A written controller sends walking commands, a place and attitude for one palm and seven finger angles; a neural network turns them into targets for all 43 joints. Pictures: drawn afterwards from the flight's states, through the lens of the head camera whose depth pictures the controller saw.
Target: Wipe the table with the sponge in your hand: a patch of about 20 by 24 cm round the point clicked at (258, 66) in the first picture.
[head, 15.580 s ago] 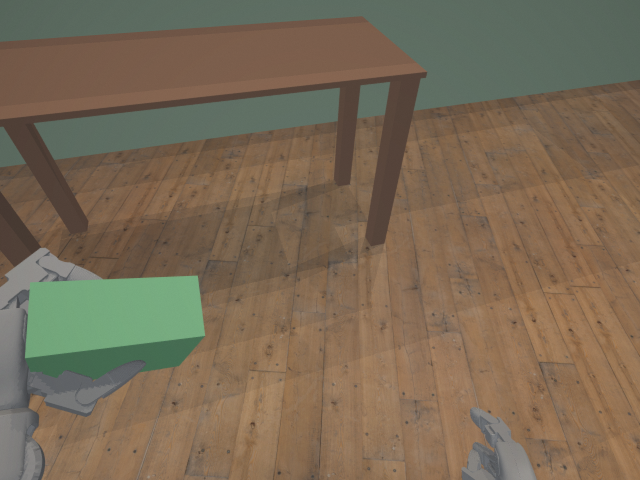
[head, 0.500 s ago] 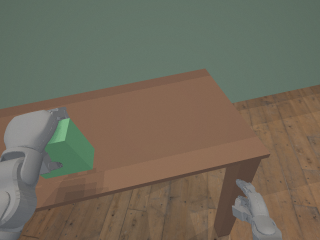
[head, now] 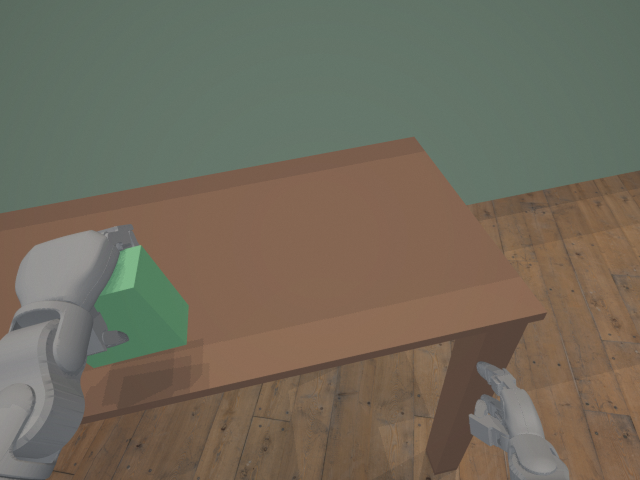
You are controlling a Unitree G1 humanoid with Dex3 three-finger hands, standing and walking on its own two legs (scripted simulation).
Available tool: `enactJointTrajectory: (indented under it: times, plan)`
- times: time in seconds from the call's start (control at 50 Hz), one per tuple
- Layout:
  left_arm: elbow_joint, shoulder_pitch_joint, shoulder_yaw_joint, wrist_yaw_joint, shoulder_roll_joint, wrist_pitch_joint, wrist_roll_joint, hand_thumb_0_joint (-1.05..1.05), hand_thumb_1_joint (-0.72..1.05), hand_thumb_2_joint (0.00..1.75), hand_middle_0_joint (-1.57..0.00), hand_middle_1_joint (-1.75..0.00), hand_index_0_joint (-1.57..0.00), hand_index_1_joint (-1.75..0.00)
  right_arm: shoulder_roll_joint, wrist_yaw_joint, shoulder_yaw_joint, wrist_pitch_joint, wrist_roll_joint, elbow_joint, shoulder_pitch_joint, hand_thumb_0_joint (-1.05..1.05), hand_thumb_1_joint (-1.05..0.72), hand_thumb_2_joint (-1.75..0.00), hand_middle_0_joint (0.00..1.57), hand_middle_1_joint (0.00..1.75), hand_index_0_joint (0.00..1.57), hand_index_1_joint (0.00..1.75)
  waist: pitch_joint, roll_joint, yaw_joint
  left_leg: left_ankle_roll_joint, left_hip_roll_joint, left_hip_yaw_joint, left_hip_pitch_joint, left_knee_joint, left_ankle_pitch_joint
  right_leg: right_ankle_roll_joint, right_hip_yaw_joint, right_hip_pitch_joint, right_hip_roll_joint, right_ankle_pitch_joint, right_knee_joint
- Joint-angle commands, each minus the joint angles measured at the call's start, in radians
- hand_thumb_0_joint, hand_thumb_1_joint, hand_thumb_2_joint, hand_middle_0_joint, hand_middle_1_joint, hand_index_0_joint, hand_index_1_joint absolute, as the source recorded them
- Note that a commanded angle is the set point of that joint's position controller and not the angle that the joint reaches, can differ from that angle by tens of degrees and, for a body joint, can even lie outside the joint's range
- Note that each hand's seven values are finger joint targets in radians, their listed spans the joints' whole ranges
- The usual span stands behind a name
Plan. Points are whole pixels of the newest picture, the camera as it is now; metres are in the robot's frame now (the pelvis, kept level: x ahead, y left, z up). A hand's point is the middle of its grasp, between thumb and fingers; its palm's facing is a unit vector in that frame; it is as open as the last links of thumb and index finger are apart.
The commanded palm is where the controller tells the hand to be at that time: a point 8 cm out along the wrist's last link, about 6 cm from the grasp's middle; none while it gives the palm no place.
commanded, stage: move the sponge above the wiping area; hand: left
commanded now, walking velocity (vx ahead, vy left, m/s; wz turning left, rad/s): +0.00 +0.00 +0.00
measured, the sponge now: (126, 319) +0.24 +0.29 +0.10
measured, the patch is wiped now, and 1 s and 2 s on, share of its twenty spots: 0.00 0.00 0.00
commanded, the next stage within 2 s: lower the sponge onto the table in 1.92 s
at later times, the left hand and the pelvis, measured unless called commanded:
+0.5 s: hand (127, 300) +0.25 +0.28 +0.14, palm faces +0.05 -0.07 -1.00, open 10.1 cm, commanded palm +0.22 +0.28 +0.21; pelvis +0.00 +0.00 +0.00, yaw +0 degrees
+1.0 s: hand (124, 303) +0.25 +0.29 +0.12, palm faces +0.02 -0.06 -1.00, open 10.1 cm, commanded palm +0.22 +0.29 +0.19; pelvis +0.01 +0.00 +0.00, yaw +0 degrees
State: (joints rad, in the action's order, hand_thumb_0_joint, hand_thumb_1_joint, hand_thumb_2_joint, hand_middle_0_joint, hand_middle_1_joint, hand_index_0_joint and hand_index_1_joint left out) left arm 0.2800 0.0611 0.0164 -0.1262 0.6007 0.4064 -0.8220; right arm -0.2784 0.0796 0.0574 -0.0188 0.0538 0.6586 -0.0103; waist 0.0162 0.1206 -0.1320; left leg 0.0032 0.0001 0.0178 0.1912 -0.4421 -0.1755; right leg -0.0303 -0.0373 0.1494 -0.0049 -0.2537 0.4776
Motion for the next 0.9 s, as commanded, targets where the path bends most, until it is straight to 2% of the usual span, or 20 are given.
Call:
enactJointTrajectory:
  times: [0.0, 0.02, 0.1, 0.12, 0.2, 0.24, 0.3, 0.32, 0.38, 0.4, 0.46, 0.5, 0.52, 0.6, 0.68, 0.7, 0.72, 0.8, 0.82, 0.88]
  plan:
    - [0.211, -0.294, 0.137, 0.023, 0.256, -0.031, -0.058, 0.0, 0.1, 1.3, -1.2, -1.6, -1.2, -1.6, -0.065, 0.01, -0.023, 0.066, -0.001, -0.193, 0.289, 0.0, -0.9, -0.9, 0.2, 0.3, 0.2, 0.3, -0.183, -0.032, -0.005, 0.025, 0.019, -0.088, -0.093, 0.06, 0.06, -0.047, 0.141, 0.018, 0.001, 0.032, -0.115]
    - [0.198, -0.292, 0.108, 0.024, 0.225, -0.042, -0.056, 0.0, 0.1, 1.3, -1.2, -1.6, -1.2, -1.6, -0.063, 0.011, -0.023, 0.067, -0.008, -0.194, 0.257, 0.0, -0.9, -0.9, 0.2, 0.3, 0.2, 0.3, -0.191, -0.018, -0.003, 0.026, 0.016, -0.084, -0.086, 0.062, 0.066, -0.043, 0.105, 0.007, 0.011, 0.041, -0.108]
    - [0.205, -0.316, 0.185, 0.057, 0.285, -0.074, -0.07, 0.0, 0.1, 1.3, -1.2, -1.6, -1.2, -1.6, -0.06, 0.008, -0.025, 0.069, -0.012, -0.181, 0.272, 0.0, -0.9, -0.9, 0.2, 0.3, 0.2, 0.3, -0.203, 0.002, -0.021, 0.021, 0.016, -0.102, -0.108, 0.075, 0.082, -0.056, 0.134, -0.007, -0.007, 0.052, -0.116]
    - [0.192, -0.316, 0.148, 0.066, 0.233, -0.08, -0.061, 0.0, 0.1, 1.3, -1.2, -1.6, -1.2, -1.6, -0.054, 0.006, -0.027, 0.071, -0.014, -0.183, 0.249, 0.0, -0.9, -0.9, 0.2, 0.3, 0.2, 0.3, -0.22, -0.014, -0.016, 0.021, 0.012, -0.09, -0.107, 0.068, 0.101, -0.05, 0.103, -0.015, 0.006, 0.071, -0.11]
    - [0.139, -0.274, 0.174, 0.088, 0.236, -0.044, -0.058, 0.0, 0.1, 1.3, -1.2, -1.6, -1.2, -1.6, -0.062, -0.004, -0.03, 0.06, -0.01, -0.173, 0.276, 0.0, -0.9, -0.9, 0.2, 0.3, 0.2, 0.3, -0.186, -0.021, -0.029, 0.013, 0.011, -0.093, -0.096, 0.081, 0.108, -0.058, 0.13, -0.01, -0.003, 0.077, -0.121]
    - [0.117, -0.283, 0.119, 0.082, 0.193, -0.027, -0.059, 0.0, 0.1, 1.3, -1.2, -1.6, -1.2, -1.6, -0.066, -0.007, -0.03, 0.053, -0.006, -0.168, 0.253, 0.0, -0.9, -0.9, 0.2, 0.3, 0.2, 0.3, -0.19, -0.031, -0.011, 0.013, 0.01, -0.083, -0.089, 0.081, 0.106, -0.043, 0.099, -0.002, 0.006, 0.082, -0.12]
    - [0.141, -0.235, 0.139, 0.069, 0.213, -0.003, -0.064, 0.0, 0.1, 1.3, -1.2, -1.6, -1.2, -1.6, -0.07, -0.011, -0.03, 0.052, -0.004, -0.184, 0.285, 0.0, -0.9, -0.9, 0.2, 0.3, 0.2, 0.3, -0.196, -0.035, -0.025, 0.016, 0.014, -0.09, -0.085, 0.08, 0.112, -0.056, 0.129, -0.022, -0.002, 0.092, -0.111]
    - [0.166, -0.229, 0.106, 0.061, 0.182, -0.005, -0.064, 0.0, 0.1, 1.3, -1.2, -1.6, -1.2, -1.6, -0.068, -0.014, -0.03, 0.05, -0.006, -0.19, 0.267, 0.0, -0.9, -0.9, 0.2, 0.3, 0.2, 0.3, -0.224, -0.034, -0.016, 0.021, 0.012, -0.079, -0.089, 0.071, 0.133, -0.047, 0.099, -0.035, 0.007, 0.115, -0.102]
    - [0.17, -0.234, 0.093, 0.045, 0.189, -0.014, -0.073, 0.0, 0.1, 1.3, -1.2, -1.6, -1.2, -1.6, -0.069, -0.014, -0.031, 0.042, -0.007, -0.189, 0.245, 0.0, -0.9, -0.9, 0.2, 0.3, 0.2, 0.3, -0.191, -0.053, -0.004, 0.025, 0.014, -0.087, -0.095, 0.07, 0.127, -0.039, 0.099, -0.004, 0.007, 0.104, -0.114]
    - [0.179, -0.251, 0.129, 0.049, 0.219, -0.017, -0.076, 0.0, 0.1, 1.3, -1.2, -1.6, -1.2, -1.6, -0.068, -0.01, -0.029, 0.049, -0.006, -0.189, 0.274, 0.0, -0.9, -0.9, 0.2, 0.3, 0.2, 0.3, -0.184, -0.053, -0.009, 0.025, 0.014, -0.09, -0.101, 0.069, 0.108, -0.051, 0.13, 0.001, -0.006, 0.084, -0.121]
    - [0.141, -0.291, 0.108, 0.057, 0.207, -0.047, -0.084, 0.0, 0.1, 1.3, -1.2, -1.6, -1.2, -1.6, -0.069, -0.002, -0.032, 0.051, -0.009, -0.179, 0.229, 0.0, -0.9, -0.9, 0.2, 0.3, 0.2, 0.3, -0.181, -0.047, 0.001, 0.026, 0.015, -0.085, -0.104, 0.072, 0.091, -0.04, 0.102, 0.014, 0.004, 0.06, -0.132]
    - [0.112, -0.336, 0.16, 0.073, 0.263, -0.051, -0.092, 0.0, 0.1, 1.3, -1.2, -1.6, -1.2, -1.6, -0.072, 0.007, -0.029, 0.055, -0.009, -0.17, 0.253, 0.0, -0.9, -0.9, 0.2, 0.3, 0.2, 0.3, -0.161, -0.043, -0.005, 0.024, 0.02, -0.089, -0.103, 0.078, 0.061, -0.053, 0.138, 0.023, -0.01, 0.029, -0.145]
    - [0.114, -0.354, 0.122, 0.078, 0.217, -0.063, -0.084, 0.0, 0.1, 1.3, -1.2, -1.6, -1.2, -1.6, -0.064, 0.007, -0.029, 0.058, -0.008, -0.175, 0.236, 0.0, -0.9, -0.9, 0.2, 0.3, 0.2, 0.3, -0.193, -0.035, 0.001, 0.026, 0.019, -0.08, -0.105, 0.071, 0.077, -0.047, 0.107, 0.005, 0.003, 0.046, -0.138]
    - [0.066, -0.33, 0.164, 0.085, 0.25, -0.069, -0.074, 0.0, 0.1, 1.3, -1.2, -1.6, -1.2, -1.6, -0.069, 0.01, -0.033, 0.06, -0.008, -0.16, 0.252, 0.0, -0.9, -0.9, 0.2, 0.3, 0.2, 0.3, -0.184, -0.033, -0.006, 0.022, 0.023, -0.083, -0.116, 0.065, 0.09, -0.055, 0.143, 0.007, -0.002, 0.057, -0.152]
    - [0.068, -0.256, 0.126, 0.067, 0.203, -0.075, -0.065, 0.0, 0.1, 1.3, -1.2, -1.6, -1.2, -1.6, -0.073, 0.003, -0.04, 0.054, -0.011, -0.167, 0.226, 0.0, -0.9, -0.9, 0.2, 0.3, 0.2, 0.3, -0.207, -0.041, -0.004, 0.026, 0.023, -0.076, -0.114, 0.052, 0.143, -0.041, 0.114, -0.019, 0.015, 0.135, -0.133]
    - [0.057, -0.258, 0.155, 0.064, 0.228, -0.069, -0.066, 0.0, 0.1, 1.3, -1.2, -1.6, -1.2, -1.6, -0.075, 0.002, -0.036, 0.058, -0.008, -0.163, 0.248, 0.0, -0.9, -0.9, 0.2, 0.3, 0.2, 0.3, -0.192, -0.042, -0.003, 0.024, 0.023, -0.08, -0.111, 0.054, 0.13, -0.051, 0.136, -0.009, 0.001, 0.117, -0.138]
    - [0.067, -0.265, 0.114, 0.058, 0.187, -0.074, -0.064, 0.0, 0.1, 1.3, -1.2, -1.6, -1.2, -1.6, -0.071, 0.002, -0.035, 0.056, -0.009, -0.167, 0.233, 0.0, -0.9, -0.9, 0.2, 0.3, 0.2, 0.3, -0.197, -0.054, 0.007, 0.027, 0.019, -0.073, -0.108, 0.05, 0.136, -0.042, 0.106, -0.009, 0.01, 0.13, -0.132]
    - [0.101, -0.227, 0.193, 0.059, 0.265, -0.091, -0.07, 0.0, 0.1, 1.3, -1.2, -1.6, -1.2, -1.6, -0.079, 0.001, -0.039, 0.056, -0.012, -0.171, 0.24, 0.0, -0.9, -0.9, 0.2, 0.3, 0.2, 0.3, -0.207, -0.041, -0.008, 0.029, 0.025, -0.082, -0.116, 0.042, 0.157, -0.05, 0.138, -0.021, 0.001, 0.161, -0.127]
    - [0.133, -0.24, 0.142, 0.06, 0.207, -0.104, -0.063, 0.0, 0.1, 1.3, -1.2, -1.6, -1.2, -1.6, -0.068, 0.0, -0.037, 0.059, -0.014, -0.183, 0.223, 0.0, -0.9, -0.9, 0.2, 0.3, 0.2, 0.3, -0.228, -0.036, 0.002, 0.03, 0.019, -0.071, -0.121, 0.035, 0.179, -0.043, 0.106, -0.033, 0.014, 0.191, -0.116]
    - [0.093, -0.22, 0.174, 0.076, 0.233, -0.116, -0.068, 0.0, 0.1, 1.3, -1.2, -1.6, -1.2, -1.6, -0.077, 0.002, -0.047, 0.052, -0.016, -0.168, 0.19, 0.0, -0.9, -0.9, 0.2, 0.3, 0.2, 0.3, -0.202, -0.069, 0.002, 0.028, 0.018, -0.08, -0.119, 0.043, 0.178, -0.037, 0.103, -0.013, 0.011, 0.182, -0.127]
